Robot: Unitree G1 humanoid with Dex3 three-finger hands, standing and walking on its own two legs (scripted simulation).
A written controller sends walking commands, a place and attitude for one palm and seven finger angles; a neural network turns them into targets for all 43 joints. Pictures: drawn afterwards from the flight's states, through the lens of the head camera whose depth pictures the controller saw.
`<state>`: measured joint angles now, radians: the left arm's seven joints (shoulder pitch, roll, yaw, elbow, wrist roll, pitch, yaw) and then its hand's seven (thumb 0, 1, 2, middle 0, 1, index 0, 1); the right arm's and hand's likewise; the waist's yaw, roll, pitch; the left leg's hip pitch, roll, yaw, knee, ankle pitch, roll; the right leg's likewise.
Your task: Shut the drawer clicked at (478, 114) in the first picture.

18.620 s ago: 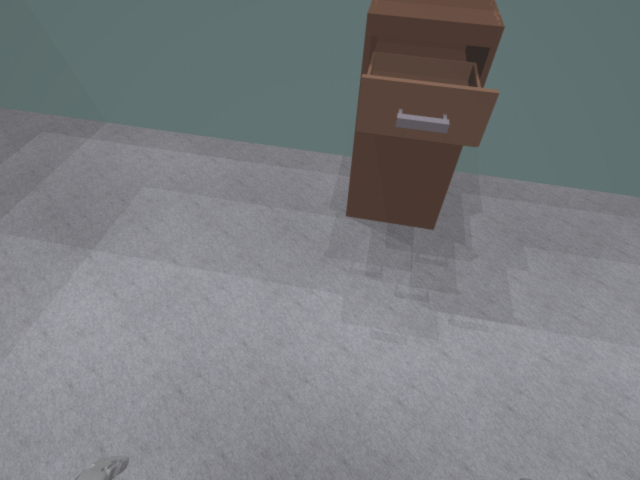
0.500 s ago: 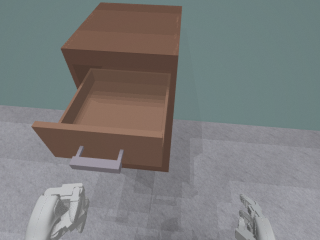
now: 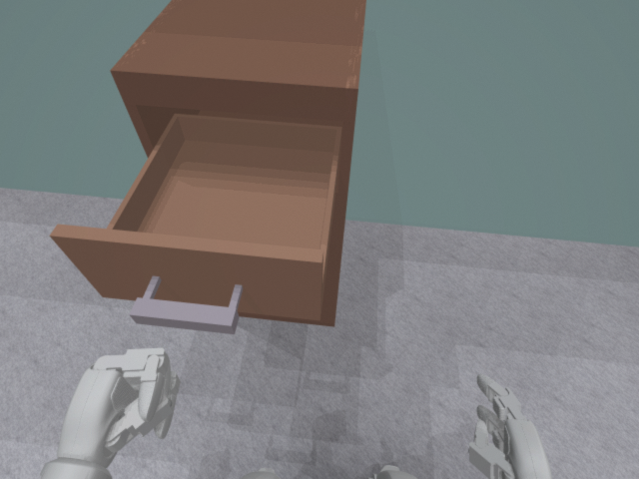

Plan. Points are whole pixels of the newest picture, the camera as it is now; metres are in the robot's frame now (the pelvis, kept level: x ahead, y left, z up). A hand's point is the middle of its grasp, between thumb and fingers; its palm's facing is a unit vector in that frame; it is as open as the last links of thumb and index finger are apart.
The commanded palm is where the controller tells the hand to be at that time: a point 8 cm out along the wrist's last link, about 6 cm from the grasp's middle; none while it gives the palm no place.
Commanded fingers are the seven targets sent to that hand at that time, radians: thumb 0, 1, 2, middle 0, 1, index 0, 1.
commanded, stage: bring the fist close to the handle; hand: left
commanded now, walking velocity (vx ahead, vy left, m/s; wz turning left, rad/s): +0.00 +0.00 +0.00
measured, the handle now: (190, 301) +0.34 +0.20 +0.00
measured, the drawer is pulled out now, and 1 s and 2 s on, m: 0.29 0.29 0.21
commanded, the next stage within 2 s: push the drawer shut in 1.02 s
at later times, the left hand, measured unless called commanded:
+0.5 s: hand (194, 378) +0.24 +0.17 +0.01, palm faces -0.10 -0.99 -0.03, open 3.3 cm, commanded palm +0.22 +0.22 +0.01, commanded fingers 0.00 0.90 0.90 -1.40 -1.60 -1.40 -1.60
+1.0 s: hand (199, 377) +0.24 +0.17 -0.01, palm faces -0.07 -1.00 -0.04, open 3.3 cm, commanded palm +0.23 +0.22 +0.00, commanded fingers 0.00 0.90 0.90 -1.40 -1.60 -1.40 -1.60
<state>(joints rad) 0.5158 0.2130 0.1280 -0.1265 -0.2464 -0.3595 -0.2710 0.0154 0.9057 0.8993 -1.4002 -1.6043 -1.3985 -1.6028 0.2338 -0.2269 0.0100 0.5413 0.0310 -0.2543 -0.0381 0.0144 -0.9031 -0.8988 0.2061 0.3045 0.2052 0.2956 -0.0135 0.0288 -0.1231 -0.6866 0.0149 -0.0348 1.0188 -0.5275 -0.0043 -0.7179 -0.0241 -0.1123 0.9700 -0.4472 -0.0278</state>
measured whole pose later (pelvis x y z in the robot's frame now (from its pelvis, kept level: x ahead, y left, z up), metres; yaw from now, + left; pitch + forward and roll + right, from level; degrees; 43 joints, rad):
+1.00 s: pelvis -0.01 +0.01 -0.04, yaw -1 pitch +20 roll -2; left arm 0.27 0.22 0.09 0.06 -0.20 -0.39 -0.18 0.01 0.91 0.90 -1.40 -1.60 -1.40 -1.60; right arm 0.22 -0.24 0.02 0.49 0.01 -0.12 -0.01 0.01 -0.90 -0.90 0.21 0.30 0.21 0.30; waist -0.03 0.02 -0.17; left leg -0.98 0.01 -0.02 1.24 -0.60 0.01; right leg -1.02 -0.04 -0.09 1.19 -0.51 -0.02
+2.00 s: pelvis -0.03 +0.02 -0.04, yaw -1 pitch +20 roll -2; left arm -0.21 0.25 0.13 0.45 -0.17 -0.39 -0.16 0.05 0.86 0.93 -1.40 -1.60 -1.40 -1.60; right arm 0.24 -0.25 0.03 0.58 0.01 -0.11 -0.02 0.01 -0.90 -0.90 0.21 0.30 0.21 0.30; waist -0.07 0.02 -0.15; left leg -1.01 0.00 -0.01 1.22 -0.56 0.02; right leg -1.04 -0.04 -0.08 1.16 -0.46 -0.01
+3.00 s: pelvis -0.03 +0.01 -0.05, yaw -2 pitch +24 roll -2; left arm -0.76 0.40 0.32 1.04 -0.10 -0.48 -0.22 0.04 0.79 0.91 -1.40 -1.60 -1.40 -1.60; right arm 0.30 -0.26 0.04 0.64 -0.02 -0.02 0.00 0.01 -0.91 -0.90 0.21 0.30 0.21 0.30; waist -0.15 0.01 -0.12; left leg -1.12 0.02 -0.01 1.24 -0.55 0.02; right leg -1.15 -0.02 -0.08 1.17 -0.44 -0.02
